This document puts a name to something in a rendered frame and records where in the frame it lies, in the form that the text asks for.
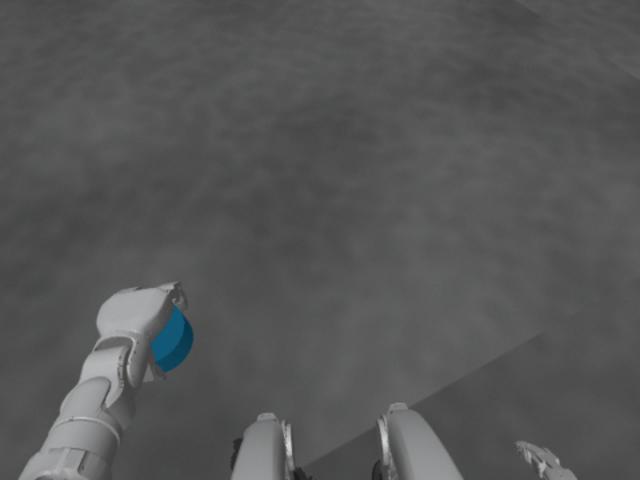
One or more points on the left robot arm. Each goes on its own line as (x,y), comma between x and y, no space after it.
(84,439)

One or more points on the tin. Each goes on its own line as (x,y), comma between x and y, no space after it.
(174,342)

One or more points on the left robot hand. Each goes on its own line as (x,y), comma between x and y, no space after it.
(145,312)

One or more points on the right robot hand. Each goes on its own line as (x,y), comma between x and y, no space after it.
(545,464)

